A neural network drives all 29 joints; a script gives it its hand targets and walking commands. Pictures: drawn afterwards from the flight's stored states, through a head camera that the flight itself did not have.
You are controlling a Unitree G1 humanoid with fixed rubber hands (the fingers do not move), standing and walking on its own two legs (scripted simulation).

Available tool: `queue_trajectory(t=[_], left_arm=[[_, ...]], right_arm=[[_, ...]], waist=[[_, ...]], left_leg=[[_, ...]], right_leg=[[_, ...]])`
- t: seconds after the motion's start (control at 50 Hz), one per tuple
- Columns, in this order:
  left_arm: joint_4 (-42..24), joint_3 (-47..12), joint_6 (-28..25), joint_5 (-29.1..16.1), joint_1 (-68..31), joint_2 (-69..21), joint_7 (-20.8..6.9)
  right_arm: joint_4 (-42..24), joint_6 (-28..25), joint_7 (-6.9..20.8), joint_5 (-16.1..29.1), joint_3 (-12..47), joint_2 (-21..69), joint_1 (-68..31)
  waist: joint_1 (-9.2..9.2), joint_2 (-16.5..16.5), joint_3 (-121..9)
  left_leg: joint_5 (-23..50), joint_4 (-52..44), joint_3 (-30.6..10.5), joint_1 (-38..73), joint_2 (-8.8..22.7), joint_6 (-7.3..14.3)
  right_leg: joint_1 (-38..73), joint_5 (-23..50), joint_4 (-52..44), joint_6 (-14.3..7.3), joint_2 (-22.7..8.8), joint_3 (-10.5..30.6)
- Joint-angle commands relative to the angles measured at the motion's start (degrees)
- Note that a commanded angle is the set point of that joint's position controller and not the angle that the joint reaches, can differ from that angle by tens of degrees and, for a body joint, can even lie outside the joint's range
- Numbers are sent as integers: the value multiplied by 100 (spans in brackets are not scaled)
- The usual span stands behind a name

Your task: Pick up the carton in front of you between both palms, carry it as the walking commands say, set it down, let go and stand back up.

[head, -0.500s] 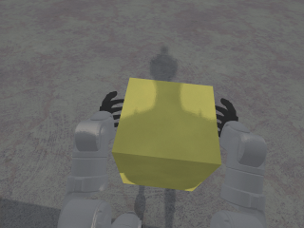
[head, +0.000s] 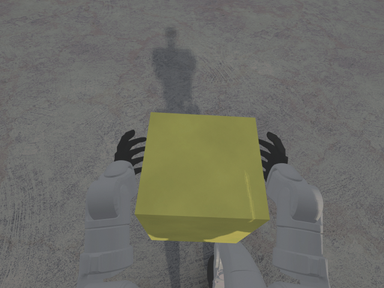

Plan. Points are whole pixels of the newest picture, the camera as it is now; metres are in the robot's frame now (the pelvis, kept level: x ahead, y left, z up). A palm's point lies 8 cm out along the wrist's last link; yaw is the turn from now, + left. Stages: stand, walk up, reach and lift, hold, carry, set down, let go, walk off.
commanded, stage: carry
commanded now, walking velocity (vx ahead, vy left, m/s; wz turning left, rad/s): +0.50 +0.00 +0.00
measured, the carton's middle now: (198, 184) +0.32 -0.01 -0.01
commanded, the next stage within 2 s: none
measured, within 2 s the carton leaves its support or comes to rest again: neither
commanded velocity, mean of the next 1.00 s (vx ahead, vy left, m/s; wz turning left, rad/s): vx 0.50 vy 0.00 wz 0.00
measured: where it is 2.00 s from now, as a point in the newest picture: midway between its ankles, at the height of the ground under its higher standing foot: (169, 110)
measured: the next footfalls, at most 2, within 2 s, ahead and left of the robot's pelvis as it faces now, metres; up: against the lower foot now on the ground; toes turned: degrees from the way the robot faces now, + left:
right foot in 0.14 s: +0.29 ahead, -0.05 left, +0.00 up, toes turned -3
left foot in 0.58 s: +0.53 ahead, +0.19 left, +0.00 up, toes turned +12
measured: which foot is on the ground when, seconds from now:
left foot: down 0.00-0.16, up 0.18-0.56, down 0.58-1.00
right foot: up 0.00-0.12, down 0.14-0.62, up 0.64-1.00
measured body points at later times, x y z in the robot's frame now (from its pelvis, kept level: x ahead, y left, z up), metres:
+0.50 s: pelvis +0.33 +0.04 +0.02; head +0.33 +0.03 +0.47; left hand +0.64 +0.20 +0.12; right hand +0.66 -0.10 +0.12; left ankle +0.45 +0.19 -0.69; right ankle +0.25 -0.05 -0.72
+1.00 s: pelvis +0.66 +0.07 +0.01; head +0.64 +0.07 +0.46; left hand +0.91 +0.22 +0.11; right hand +0.92 -0.08 +0.11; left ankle +0.49 +0.18 -0.72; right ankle +0.81 -0.03 -0.71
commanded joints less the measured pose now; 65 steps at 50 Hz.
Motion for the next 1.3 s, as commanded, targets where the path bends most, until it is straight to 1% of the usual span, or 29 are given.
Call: queue_trajectory(t=[0.0, 0.06, 0.1, 0.12, 0.14, 0.16, 0.18, 0.2, 0.22, 0.26, 0.3, 0.38, 0.5, 0.54, 0.56, 0.58, 0.6, 0.62, 0.66, 0.68, 0.76, 0.92, 1.0, 1.02, 1.04, 1.06, 1.12, 1.16, 1.28], left_arm=[[-279, -4147, -180, -1294, -3456, -4646, -544], [-344, -4142, -87, -1343, -3512, -4449, -503], [-406, -4080, 4, -1380, -3564, -4236, -449], [-345, -3963, 60, -1354, -3370, -4123, -418], [-290, -3821, 115, -1349, -3247, -3938, -379], [-23, -3657, 223, -1258, -3120, -3555, -322], [-105, -3737, 307, -1421, -3092, -3680, -317], [-169, -3826, 361, -1616, -3443, -3898, -340], [-145, -3934, 414, -1836, -3772, -4121, -391], [-146, -4102, 432, -2117, -4408, -4486, -501], [-160, -4108, 422, -2178, -4614, -4689, -582], [-85, -3912, 493, -1988, -3987, -4794, -621], [-660, -3897, 817, -1547, -2371, -4760, -707], [-979, -4068, 917, -1494, -1998, -4746, -787], [-1157, -4167, 962, -1501, -1844, -4704, -830], [-1334, -4285, 1021, -1598, -1828, -4781, -889], [-1598, -4416, 1063, -1729, -1892, -4868, -965], [-1791, -4538, 1065, -1819, -1959, -4944, -1018], [-2036, -4689, 1003, -1952, -1869, -5284, -1101], [-2130, -4785, 982, -2008, -1724, -5411, -1120], [-2504, -4879, 951, -1877, -1019, -5388, -1066], [-2663, -4748, 1328, -1768, -590, -4467, -996], [-2473, -4543, 1442, -1776, -504, -4253, -1013], [-2421, -4461, 1470, -1739, -427, -4188, -1017], [-2258, -4402, 1447, -1738, -516, -4178, -1029], [-2234, -4453, 1431, -1819, -487, -4412, -1072], [-2310, -4675, 1260, -1954, -788, -5118, -1210], [-2317, -4775, 1135, -2010, -873, -5292, -1268], [-2463, -4863, 995, -2039, -619, -5005, -1343]], right_arm=[[-390, 59, 779, 1389, 4186, 4767, -3082], [-468, 111, 724, 1386, 4133, 4521, -3042], [-610, 183, 667, 1426, 4068, 4283, -3175], [-676, 244, 631, 1417, 4053, 4151, -3365], [-650, 326, 595, 1346, 3986, 4094, -3447], [-289, 460, 530, 1176, 3750, 3922, -2955], [-379, 514, 443, 1047, 3559, 3704, -2762], [-414, 594, 365, 931, 3357, 3664, -2934], [-299, 653, 301, 746, 3141, 3612, -2978], [5, 715, 270, 497, 2946, 3772, -2973], [20, 699, 338, 538, 3053, 4005, -3104], [-322, 720, 471, 932, 3608, 4582, -3270], [-1079, 1035, 690, 1356, 4234, 4931, -2411], [-1305, 1122, 769, 1403, 4359, 4968, -1960], [-1400, 1158, 809, 1380, 4407, 4968, -1690], [-1543, 1189, 835, 1303, 4409, 4873, -1459], [-1639, 1178, 849, 1260, 4472, 4909, -1461], [-1595, 1207, 897, 1329, 4508, 5176, -1191], [-2135, 1158, 996, 1480, 4605, 5434, -1263], [-2308, 1138, 1032, 1555, 4668, 5534, -1216], [-2805, 1180, 1134, 1669, 4770, 5425, -653], [-2827, 1529, 1111, 1495, 4609, 4406, -160], [-2803, 1661, 1039, 1449, 4583, 4190, -257], [-2817, 1689, 1029, 1448, 4571, 4100, -345], [-2875, 1743, 1029, 1503, 4665, 4223, -400], [-2914, 1723, 1057, 1537, 4753, 4318, -572], [-2611, 1542, 1156, 1561, 4861, 5100, -574], [-2484, 1394, 1168, 1470, 4878, 5346, -458], [-2563, 1198, 1063, 1270, 4879, 5240, -129]], waist=[[-160, 446, -2143], [-17, 663, -2156], [502, 822, -2563], [1004, 464, -2857], [1050, -482, -2990], [883, -1315, -3437], [956, -780, -3546], [900, -440, -3071], [685, 38, -2523], [418, 265, -2111], [320, -98, -1887], [499, -586, -1910], [592, -955, -1936], [469, -862, -2180], [388, -726, -2472], [241, -1, -2833], [194, 1502, -3075], [196, 1581, -2673], [212, 391, -2514], [245, 235, -2364], [285, 907, -2097], [273, 997, -1064], [443, 563, -1476], [566, -164, -1795], [572, -1818, -2264], [524, -1668, -2063], [444, -275, -2010], [435, -513, -2015], [439, -675, -1492]], left_leg=[[6142, -540, -1066, 2315, 1286, -232], [7734, -292, -621, 2004, 1220, -425], [8042, 971, -305, 1701, 1260, -666], [7085, 2406, 27, 983, 1094, -810], [2400, 3852, -39, -665, 574, -930], [-881, 5501, -505, -2458, -211, -1058], [-686, 6098, -1067, -3144, 109, -836], [-463, 5761, -1080, -3389, 331, -625], [-233, 5197, -933, -3347, 541, -545], [16, 4126, -798, -2749, 882, -651], [355, 2886, -520, -2182, 1004, -830], [1490, 653, -32, -1678, 940, -1049], [2078, -796, 520, -1593, 712, -1035], [2206, -1315, 883, -284, 523, -959], [1913, -1198, 742, 922, 722, -856], [1377, -1292, -651, 2081, 1699, -520], [1586, -1431, -2839, 3309, 2900, 323], [2509, -1604, -3086, 3321, 3055, 575], [3285, -1478, -2180, 2817, 2862, 311], [2929, -1684, -1796, 2412, 2737, 74], [2556, -2138, -723, 1821, 2302, -161], [3220, -2155, 187, 1559, 2010, -453], [3902, -1, 858, 692, 1584, -802], [2846, 1448, 818, -157, 1406, -939], [912, 3210, 539, -1821, 632, -1209], [-363, 4075, -210, -2480, 634, -1052], [498, 3765, -632, -2321, 1400, -769], [906, 3038, -411, -1960, 1380, -844], [1722, 927, 85, -2302, 1287, -1059]], right_leg=[[89, 636, -1316, -117, 365, -547], [1668, 1062, -2489, -297, 842, -1024], [3184, 1199, -3005, -323, 899, -959], [4500, 1420, -3406, -391, 656, -677], [5902, 2731, -2758, -845, -526, 792], [7090, 2905, -2863, -2009, -1825, 3398], [6883, 979, -3296, -2257, -1946, 3868], [6254, 33, -3554, -1957, -1680, 3577], [5461, -83, -3744, -1647, -1592, 3088], [4292, -484, -4156, -1259, -1450, 2490], [3687, -195, -4652, -1095, -1339, 1917], [4210, 999, -4797, -706, -993, 787], [5698, 2486, -4248, -384, -862, 171], [5417, 3250, -3225, -149, -713, -275], [4669, 2881, -2472, 34, -642, -496], [3470, 1447, -1175, 241, -510, -571], [1577, -282, 175, 400, 81, -427], [573, -1894, 978, 329, 233, -30], [505, -1642, 1090, 201, -263, 353], [667, -1334, 629, 205, -434, 379], [1155, -691, -795, 344, -337, -111], [1768, 749, -2908, 215, -163, -770], [4223, -23, -3213, 133, 240, -1191], [5072, -805, -3580, -4, -714, 140], [6205, -1512, -4461, -852, -2142, 3009], [6042, -625, -4830, -1050, -2294, 3413], [5002, 364, -4618, -637, -1886, 1644], [4586, -118, -4865, -380, -1631, 944], [4770, -187, -5293, -486, -1382, 190]])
